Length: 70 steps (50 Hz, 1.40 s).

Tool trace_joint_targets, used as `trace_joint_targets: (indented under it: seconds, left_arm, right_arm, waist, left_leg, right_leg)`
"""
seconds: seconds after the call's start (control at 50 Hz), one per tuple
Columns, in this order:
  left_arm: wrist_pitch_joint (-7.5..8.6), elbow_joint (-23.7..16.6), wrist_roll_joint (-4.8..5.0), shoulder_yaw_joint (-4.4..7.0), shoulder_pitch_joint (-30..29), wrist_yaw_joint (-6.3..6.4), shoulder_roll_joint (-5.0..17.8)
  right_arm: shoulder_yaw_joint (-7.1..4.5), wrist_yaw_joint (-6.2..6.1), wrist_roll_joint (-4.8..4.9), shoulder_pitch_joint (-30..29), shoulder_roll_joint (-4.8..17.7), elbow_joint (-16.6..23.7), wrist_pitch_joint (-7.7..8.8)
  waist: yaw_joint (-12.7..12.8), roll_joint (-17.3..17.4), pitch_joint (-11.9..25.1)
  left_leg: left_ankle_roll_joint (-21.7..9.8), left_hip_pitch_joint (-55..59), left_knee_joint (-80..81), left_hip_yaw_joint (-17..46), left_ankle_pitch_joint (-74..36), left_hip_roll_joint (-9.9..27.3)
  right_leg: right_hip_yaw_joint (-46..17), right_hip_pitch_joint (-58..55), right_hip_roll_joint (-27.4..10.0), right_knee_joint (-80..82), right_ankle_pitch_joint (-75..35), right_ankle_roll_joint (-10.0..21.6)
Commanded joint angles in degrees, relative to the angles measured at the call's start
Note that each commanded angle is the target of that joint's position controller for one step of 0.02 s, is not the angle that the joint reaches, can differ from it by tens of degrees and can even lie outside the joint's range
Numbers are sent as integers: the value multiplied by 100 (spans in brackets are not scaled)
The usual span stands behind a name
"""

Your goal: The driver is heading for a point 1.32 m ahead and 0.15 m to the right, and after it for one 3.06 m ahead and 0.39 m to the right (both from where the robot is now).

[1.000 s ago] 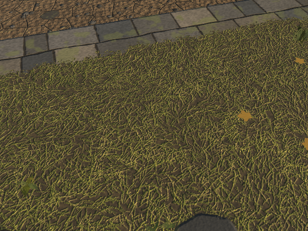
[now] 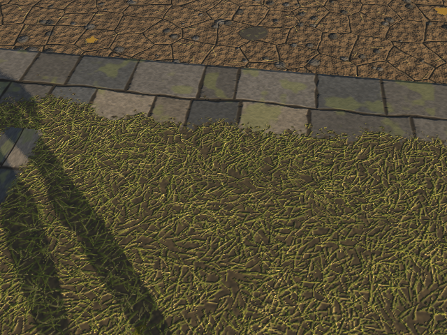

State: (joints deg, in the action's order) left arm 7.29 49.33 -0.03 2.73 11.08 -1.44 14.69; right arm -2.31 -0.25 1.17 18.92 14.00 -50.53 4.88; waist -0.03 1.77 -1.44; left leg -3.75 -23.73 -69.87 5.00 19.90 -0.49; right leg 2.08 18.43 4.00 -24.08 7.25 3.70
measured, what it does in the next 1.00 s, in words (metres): walks ahead: left foot, then right foot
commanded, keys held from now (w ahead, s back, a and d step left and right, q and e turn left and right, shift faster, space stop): w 1.00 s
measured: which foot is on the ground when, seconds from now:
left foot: up 0.00-0.36, down 0.38-0.92, up 0.94-1.00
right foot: down 0.00-0.40, up 0.42-0.90, down 0.92-1.00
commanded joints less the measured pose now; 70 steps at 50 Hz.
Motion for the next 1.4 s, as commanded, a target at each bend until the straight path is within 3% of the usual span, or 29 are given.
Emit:
trace_joint_targets:
  seconds: [0.02,0.12,0.18,0.26,0.32,0.36,0.38,0.4,0.42,0.44,0.48,0.5,0.54,0.6,0.72,0.82,0.88,0.92,0.94,0.96,0.98,1.0,1.02,1.04,1.08,1.14,1.28,1.36,1.4]
  left_arm:
    - [57,-176,-37,36,88,-34,374]
    - [12,54,39,112,577,56,751]
    - [-55,158,105,104,875,94,834]
    - [-151,350,149,97,1307,99,890]
    - [-258,394,142,133,1281,129,999]
    - [-319,336,103,103,1095,139,965]
    - [-308,175,4,5,1014,146,760]
    - [-177,74,-8,-215,1675,108,30]
    - [-38,191,121,-141,1655,77,400]
    - [31,25,251,-10,1113,55,880]
    - [-4,-104,145,12,513,99,779]
    - [-80,-96,84,39,572,115,708]
    - [-223,-53,63,8,744,123,444]
    - [-290,-229,15,26,330,154,424]
    - [-217,-583,45,-29,-924,56,271]
    - [-142,-922,103,-40,-1609,-98,349]
    - [-92,-900,95,35,-1255,-155,542]
    - [-91,-434,67,277,352,-82,994]
    - [-111,-292,-53,414,1265,-28,1548]
    - [-153,-188,7,386,1513,-55,1489]
    - [-157,-211,72,258,1292,-42,1051]
    - [-164,-312,93,204,772,-23,901]
    - [-166,-384,54,160,354,-29,757]
    - [-149,-417,-3,118,117,-52,601]
    - [-98,-361,-36,107,34,-81,515]
    - [-55,-187,-21,163,257,-22,708]
    - [-165,128,70,184,906,127,882]
    - [-274,356,114,205,1293,148,917]
    - [-333,394,139,233,1265,181,973]
  right_arm:
    - [-111,-20,-42,150,350,389,47]
    - [-39,-43,-134,-746,255,759,42]
    - [10,12,-92,-1396,183,927,87]
    - [16,124,-3,-2049,275,1190,115]
    - [-43,210,-2,-2026,465,1300,172]
    - [-240,185,-30,-888,823,983,193]
    - [-382,129,-85,267,1248,738,188]
    - [-516,124,-163,820,1840,621,133]
    - [-394,142,-94,946,1312,573,114]
    - [-289,136,-69,443,1011,647,120]
    - [-175,166,-106,-385,676,789,110]
    - [-134,188,-145,-565,550,798,133]
    - [-157,219,-133,-561,596,707,192]
    - [-216,159,-128,-296,786,505,217]
    - [-219,35,-58,252,925,186,123]
    - [-242,-7,-21,650,993,-111,-6]
    - [-279,-37,-17,498,1107,-135,-88]
    - [-209,-50,-67,335,971,-54,-136]
    - [-58,-24,-134,753,533,103,-61]
    - [68,25,-109,1135,151,-10,75]
    - [-105,57,55,604,814,60,171]
    - [-147,57,126,106,962,229,218]
    - [-153,19,60,-156,907,270,214]
    - [-184,-9,-13,-185,827,273,161]
    - [-167,-25,-31,75,560,206,16]
    - [-179,-60,-83,-225,506,333,-80]
    - [-97,55,-64,-1630,319,722,11]
    - [-75,185,-17,-2244,374,995,73]
    - [-108,239,-16,-2210,490,1060,131]
  waist:
    - [-124,-463,225]
    - [62,-397,-16]
    - [285,-449,-78]
    - [494,-520,-222]
    - [303,-611,-154]
    - [-328,-569,533]
    - [-778,-189,1373]
    - [-569,1317,2132]
    - [-665,1288,2418]
    - [-580,884,1442]
    - [-251,135,590]
    - [-49,197,453]
    - [121,251,358]
    - [110,96,132]
    - [-289,117,-129]
    - [-441,160,-330]
    - [-140,333,-50]
    - [619,233,971]
    - [675,-713,1939]
    - [570,-1717,2571]
    - [666,-1231,1911]
    - [529,-935,1118]
    - [350,-511,700]
    - [150,-480,433]
    - [-87,-637,385]
    - [-118,-531,144]
    - [325,-468,-147]
    - [494,-477,-338]
    - [342,-544,-301]
  left_leg:
    - [21,-1034,192,100,-421,724]
    - [259,-1506,1816,-177,-1553,857]
    - [291,-1151,3015,-399,-2370,634]
    - [239,-1118,3693,-440,-2301,482]
    - [10,-849,4050,-472,-1670,362]
    - [-250,795,4287,-708,-1559,72]
    - [-615,2513,4109,103,-1731,839]
    - [-1511,4661,4481,2634,-1150,2215]
    - [-1688,4763,5144,3785,-539,2413]
    - [-1373,3993,5220,2938,-575,2194]
    - [-1077,2390,5549,1620,-1399,1676]
    - [-985,1911,5753,1253,-1650,1477]
    - [-1039,1445,6040,864,-2035,1338]
    - [-1095,1427,6233,462,-2520,1295]
    - [-801,1685,6324,-78,-2214,1088]
    - [-737,2647,5920,56,-2327,1482]
    - [-576,2889,5322,20,-3608,1530]
    - [-293,2196,3466,-391,-4600,1026]
    - [57,173,1268,-700,-2695,408]
    - [209,-1293,-48,-120,1285,-326]
    - [108,-1922,-607,282,1208,27]
    - [48,-2108,-503,62,627,336]
    - [67,-1868,-199,-70,110,586]
    - [90,-1548,111,-76,-201,758]
    - [148,-1039,403,-82,-480,881]
    - [302,-1369,981,-144,-1009,945]
    - [351,-1426,3243,-424,-2641,688]
    - [242,-1565,3826,-403,-2283,565]
    - [138,-1321,4080,-356,-1883,479]
  right_leg:
    - [-1875,-776,-1583,1588,-95,1053]
    - [-1135,-753,-1488,1827,-901,1072]
    - [-740,-808,-1293,1742,-967,842]
    - [-865,-1411,-1585,1494,-736,780]
    - [-977,-1935,-1839,1055,-1200,639]
    - [-639,-1777,-1484,-300,-2728,414]
    - [-341,-798,-1163,-1921,-2042,199]
    - [-44,1605,-179,-4138,903,-214]
    - [-812,2391,-229,-5020,2457,-175]
    - [-816,2818,-574,-5226,2088,-80]
    - [-600,2425,-1033,-4611,1195,-106]
    - [-639,2072,-1185,-4309,950,-127]
    - [-564,1731,-1209,-4036,705,-204]
    - [-542,2127,-1236,-3328,36,-328]
    - [-287,1964,-980,-1350,-1452,-309]
    - [-292,2217,-860,-710,-902,-114]
    - [-75,1391,-606,-489,-299,109]
    - [-30,-1003,-523,-486,-540,447]
    - [-2008,-3364,-1968,-579,-431,1148]
    - [-4203,-4365,-2719,296,500,1659]
    - [-3920,-3898,-2517,550,1034,1369]
    - [-3089,-2990,-2353,702,755,1144]
    - [-2504,-2125,-2129,894,262,1037]
    - [-2060,-1483,-1907,1100,-141,962]
    - [-1608,-916,-1695,1433,-425,978]
    - [-1160,-765,-1645,1668,-1006,1062]
    - [-562,-1201,-1447,1753,-953,781]
    - [-726,-1896,-1761,1432,-966,770]
    - [-913,-2114,-1895,1139,-1221,695]
Keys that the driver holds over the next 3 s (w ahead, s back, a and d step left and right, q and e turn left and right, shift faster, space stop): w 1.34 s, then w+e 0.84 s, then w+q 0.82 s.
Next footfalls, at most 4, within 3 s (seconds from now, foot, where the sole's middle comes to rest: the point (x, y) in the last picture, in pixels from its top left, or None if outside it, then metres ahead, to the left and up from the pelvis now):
0.38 left None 0.38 0.16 -0.77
0.92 right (259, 269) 0.68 -0.08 -0.77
1.48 left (189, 192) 0.99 0.16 -0.77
2.02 right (268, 147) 1.21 -0.14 -0.77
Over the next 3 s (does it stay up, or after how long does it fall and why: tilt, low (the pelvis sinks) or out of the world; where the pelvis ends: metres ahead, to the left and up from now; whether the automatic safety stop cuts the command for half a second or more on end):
stays up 1.60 -0.20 0.00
